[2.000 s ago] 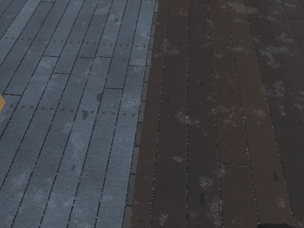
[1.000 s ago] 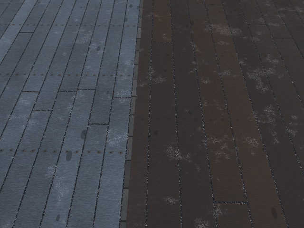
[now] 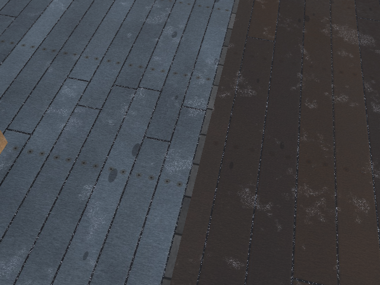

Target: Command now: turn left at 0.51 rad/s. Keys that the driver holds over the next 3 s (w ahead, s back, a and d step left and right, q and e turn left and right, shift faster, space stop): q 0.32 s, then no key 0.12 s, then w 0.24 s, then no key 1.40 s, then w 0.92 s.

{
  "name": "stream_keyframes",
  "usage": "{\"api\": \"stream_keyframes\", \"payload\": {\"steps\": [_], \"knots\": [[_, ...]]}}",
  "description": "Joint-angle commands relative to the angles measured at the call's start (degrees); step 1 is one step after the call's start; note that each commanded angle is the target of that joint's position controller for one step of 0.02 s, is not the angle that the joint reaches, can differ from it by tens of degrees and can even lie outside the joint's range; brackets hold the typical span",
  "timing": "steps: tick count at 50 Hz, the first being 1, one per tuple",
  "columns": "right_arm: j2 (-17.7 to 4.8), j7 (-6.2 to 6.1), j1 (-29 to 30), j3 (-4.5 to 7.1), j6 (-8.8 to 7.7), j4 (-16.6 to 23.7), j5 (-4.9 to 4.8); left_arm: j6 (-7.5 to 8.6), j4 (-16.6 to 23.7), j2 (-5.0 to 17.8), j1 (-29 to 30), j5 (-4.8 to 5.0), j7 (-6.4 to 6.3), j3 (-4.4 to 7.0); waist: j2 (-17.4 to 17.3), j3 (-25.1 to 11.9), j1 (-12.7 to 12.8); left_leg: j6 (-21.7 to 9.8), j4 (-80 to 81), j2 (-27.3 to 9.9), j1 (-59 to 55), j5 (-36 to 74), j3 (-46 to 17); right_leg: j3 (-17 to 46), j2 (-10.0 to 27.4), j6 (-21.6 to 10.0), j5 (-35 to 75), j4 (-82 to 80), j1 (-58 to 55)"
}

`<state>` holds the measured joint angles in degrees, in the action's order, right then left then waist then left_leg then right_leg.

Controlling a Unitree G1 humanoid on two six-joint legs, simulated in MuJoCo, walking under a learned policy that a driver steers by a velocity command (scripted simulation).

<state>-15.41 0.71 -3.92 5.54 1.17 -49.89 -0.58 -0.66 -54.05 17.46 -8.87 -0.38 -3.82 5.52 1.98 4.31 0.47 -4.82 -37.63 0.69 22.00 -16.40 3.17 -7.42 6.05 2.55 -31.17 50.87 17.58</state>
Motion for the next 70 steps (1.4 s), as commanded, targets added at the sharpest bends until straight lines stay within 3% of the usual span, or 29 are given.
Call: {"api": "stream_keyframes", "payload": {"steps": [1, 2, 3, 4, 9, 17, 22, 25, 26, 27, 28, 29, 32, 37, 40, 43, 44, 45, 46, 47, 48, 50, 52, 55, 59, 61, 62, 64, 70], "knots": [[-13.2, 0.39, -8.6, 2.16, -2.74, 3.3, 2.20, 1.23, 7.1, 3.5, 4.1, 1.01, 0.91, 0.09, -8.6, -15.9, -3.0, -18.5, 15.5, -22.8, -25.1, 46.5, -34.9, 12.0, -5.8, 1.1, -9.6, 27.3, 21.5], [-12.1, 0.02, -5.2, 2.08, -3.32, 4.0, 0.94, 1.41, 7.4, 4.7, 4.4, 1.41, 0.69, 0.34, -7.3, -12.1, -1.8, -15.5, 16.6, -19.3, -21.6, 35.9, -30.3, 12.0, -4.8, 0.4, -3.8, 24.9, 23.4], [-10.8, -0.60, -1.8, 1.79, -3.21, 4.9, -0.08, 1.26, 6.1, 6.1, 4.4, 0.73, -0.06, 0.86, -4.0, -9.8, -0.7, -11.4, 17.1, -16.0, -18.7, 28.3, -26.3, 12.3, -3.1, 0.3, 1.5, 21.5, 22.5], [-9.8, -1.09, -0.5, 1.51, -2.92, 5.3, -0.49, 1.05, 6.1, 7.3, 4.2, 0.28, -0.45, 1.30, -4.9, -9.1, 0.1, -9.8, 17.5, -14.1, -15.5, 26.2, -24.2, 12.6, -2.8, 0.4, 4.3, 18.1, 20.0], [-10.2, -2.23, -4.5, 1.60, -2.60, 5.6, -0.16, 1.18, 6.8, 4.2, 4.7, 0.25, -0.28, 0.84, -6.5, -10.3, -0.4, -9.0, 18.8, -11.4, -16.2, 24.9, -23.2, 12.7, -5.4, 1.1, 10.1, 8.6, 17.4], [-10.9, -2.98, -3.6, 1.68, -1.32, 7.8, 0.00, 1.98, 8.6, 4.4, 7.7, 0.47, 0.47, 0.66, -10.0, -8.1, -1.5, -7.6, 20.0, -9.2, -12.4, 6.8, -28.2, 14.1, -6.6, 2.2, 13.1, -5.2, 13.5], [-9.8, -2.90, -3.6, 0.68, -0.48, 8.7, 0.76, 3.22, 8.5, 4.7, 5.6, 0.87, 1.98, 0.20, -10.9, -9.8, -1.9, -7.8, 16.4, -9.4, -12.1, 17.5, -29.4, 12.0, -6.7, 1.1, 11.1, -12.1, 5.1], [-7.4, -3.07, -3.8, -0.87, -0.01, 8.7, 0.17, 4.02, 7.1, 3.3, 1.0, 0.75, 3.29, -0.33, -9.1, -10.1, 1.0, -4.3, 15.0, -5.2, -7.2, -0.5, -27.9, 9.4, -6.7, -1.7, 19.9, -28.7, -7.7], [-5.1, -3.00, -6.0, -1.70, -0.30, 8.1, 0.55, 4.18, 6.5, 5.0, -1.3, -0.12, 3.33, -0.18, -4.6, -10.4, 0.8, -1.5, 10.3, -2.0, -1.9, -9.9, -24.9, 14.9, -0.9, -3.9, 18.6, -30.5, -14.2], [-2.5, -2.80, -7.7, -2.38, -0.88, 7.9, 0.65, 4.06, 6.0, 8.0, -4.6, -1.01, 3.05, 0.09, 5.7, -10.6, -0.1, 1.8, -4.0, 5.5, 6.3, -16.3, -14.6, 27.1, 8.4, -8.9, 11.6, -34.5, -19.0], [-6.5, -2.62, -3.9, -1.20, -2.05, 11.2, -0.40, 4.39, 4.9, 12.4, -7.1, -1.95, 3.53, 1.24, 13.8, -5.1, 1.0, 2.3, -12.1, 6.8, 16.3, -21.0, -11.6, 43.2, 15.8, -17.7, -0.1, -40.5, -14.1], [-10.2, -2.49, -2.6, -0.18, -2.95, 10.8, -0.77, 5.12, 5.9, 9.9, -5.2, -1.00, 3.41, 0.84, 8.9, -0.6, 1.2, 2.8, -18.1, 2.9, 19.5, -15.7, -13.5, 43.4, 15.5, -18.7, -8.7, -42.0, -12.4], [-8.8, -1.40, -3.4, 0.11, -3.93, 8.9, 0.08, 5.46, 6.4, 6.9, -4.2, 1.16, 2.45, -0.04, 6.4, 0.1, 0.6, 4.8, -19.7, -1.6, 22.0, -4.2, -8.8, 32.6, 9.6, -13.5, -2.1, -42.8, -15.1], [-1.8, -0.67, 2.7, -1.96, -5.56, 10.3, 0.41, 5.29, 5.3, 6.2, -8.0, 0.71, 2.34, -0.38, 5.8, -1.1, 3.3, 6.5, -4.1, -1.7, 10.6, 3.6, -2.4, 17.5, 3.5, -12.3, 25.7, -40.9, -11.1], [-3.3, -0.30, 2.6, -1.76, -5.39, 10.6, -0.17, 4.42, 4.6, 8.7, -10.6, 0.93, 2.83, 0.19, 7.5, -3.6, 3.6, 6.6, 2.4, -0.1, 2.3, 4.8, -1.0, 16.5, 4.9, -12.6, 34.9, -37.4, -9.9], [-5.5, -0.27, -2.6, -0.76, -4.85, 8.9, -0.15, 3.80, 5.1, 7.8, -8.6, 1.65, 2.87, -0.27, 6.3, -4.9, -0.3, 4.1, 12.1, 0.7, -8.6, 13.1, -1.8, 17.2, 5.1, -10.0, 35.5, -32.9, -8.3], [-7.0, -0.73, -5.0, -0.20, -4.64, 8.4, 0.20, 3.97, 4.8, 6.5, -9.3, 1.27, 2.93, -0.77, 4.7, -6.2, -1.6, 2.8, 15.2, -0.6, -14.2, 16.4, -3.5, 15.6, 3.2, -7.8, 36.6, -29.1, -7.1], [-10.5, -1.37, -9.1, 0.54, -4.51, 8.3, 0.95, 4.43, 5.3, 4.1, -10.3, -0.18, 3.03, -1.68, -0.4, -11.3, -2.7, 0.6, 13.3, -8.1, -24.0, 32.2, -10.8, 12.2, 0.0, -4.5, 29.8, -20.7, -3.2], [-13.2, -1.73, -11.6, 0.88, -3.64, 7.7, 1.68, 4.94, 5.4, -0.3, -15.9, -0.82, 2.76, -3.04, -13.0, -17.6, -0.8, -7.5, 10.8, -18.9, -34.4, 42.7, -22.0, 8.1, -4.5, -0.6, 11.0, -8.7, 6.7], [-8.5, -1.22, -14.0, -0.25, -3.22, 6.1, 1.21, 4.49, 5.7, 1.6, -13.7, 0.09, 2.32, -2.77, -15.8, -19.0, -3.0, -11.9, 15.6, -21.9, -29.7, 38.1, -29.0, 10.5, -4.6, 1.2, -5.3, -0.7, 7.6], [-7.0, -0.71, -11.1, -1.00, -3.33, 6.2, 0.92, 3.61, 6.1, 5.1, -12.2, 1.10, 2.16, -1.71, -12.6, -13.9, -2.1, -10.9, 16.9, -20.3, -24.9, 31.9, -26.5, 11.4, -3.2, 1.5, -7.7, 5.3, 10.0], [-6.4, -0.21, -5.2, -1.47, -3.88, 6.9, 1.17, 1.90, 5.4, 5.0, -10.7, 0.90, 1.44, -1.27, -9.1, -9.0, -0.5, -8.2, 18.8, -16.5, -17.7, 26.8, -20.4, 11.2, -1.6, 1.4, -3.2, 6.9, 11.0], [-5.6, -0.37, -1.4, -1.79, -4.07, 6.5, 1.65, 0.94, 5.1, 3.7, -10.8, 0.46, 0.90, -1.27, -9.2, -7.7, 1.6, -7.2, 20.7, -13.6, -10.6, 25.9, -15.8, 11.0, -0.7, 1.6, 2.8, 2.5, 5.3], [-5.1, -0.85, 0.0, -1.92, -3.80, 5.4, 1.88, 0.86, 4.9, 1.7, -9.7, 0.35, 0.84, -1.88, -9.8, -8.3, 1.8, -7.5, 20.7, -11.2, -7.4, 25.5, -11.6, 9.0, -1.7, 1.7, 7.5, -7.5, -1.3], [-4.7, -0.86, -0.1, -2.39, -3.25, 3.5, 0.70, 0.64, 4.6, 1.9, -8.6, -0.13, 1.27, -2.00, -7.5, -7.7, 2.8, -5.2, 19.4, -9.5, -5.3, 12.7, -11.2, 7.2, -3.3, 0.1, 23.0, -23.8, -10.4], [-2.8, -0.52, -3.4, -3.07, -3.48, 1.8, 1.44, 0.57, 5.9, 5.6, -6.7, -0.95, 1.27, -1.62, -2.8, -5.6, 1.0, 0.1, 17.4, -5.6, -2.4, -0.2, -9.6, 12.8, 1.7, -2.2, 33.3, -27.4, -13.4], [-2.8, -0.39, -6.4, -2.81, -3.48, 1.4, 1.68, 0.56, 5.5, 8.9, -4.8, 0.00, 1.30, -0.81, 3.8, -4.0, -2.6, 1.7, 17.6, -1.9, -3.2, -2.2, -6.5, 12.1, 1.8, -4.2, 29.1, -24.8, -9.7], [-4.3, -0.96, -3.7, -2.54, -2.99, 0.8, 1.32, 1.24, 5.2, 4.5, -3.5, 0.03, 2.01, -1.49, 3.1, -2.6, -0.3, 2.8, 14.4, -1.1, -7.9, 2.3, -5.0, 11.2, -0.3, -3.8, 20.6, -26.4, -4.1], [-4.0, -1.43, -4.6, -2.39, -2.29, -1.6, 0.73, 2.33, 3.3, 3.8, -3.8, 0.19, 1.92, -1.84, 0.5, -6.1, -0.1, 1.7, 11.4, -2.2, -11.2, 16.2, -5.3, 9.5, -1.7, -2.3, 31.1, -23.8, -7.4]]}}
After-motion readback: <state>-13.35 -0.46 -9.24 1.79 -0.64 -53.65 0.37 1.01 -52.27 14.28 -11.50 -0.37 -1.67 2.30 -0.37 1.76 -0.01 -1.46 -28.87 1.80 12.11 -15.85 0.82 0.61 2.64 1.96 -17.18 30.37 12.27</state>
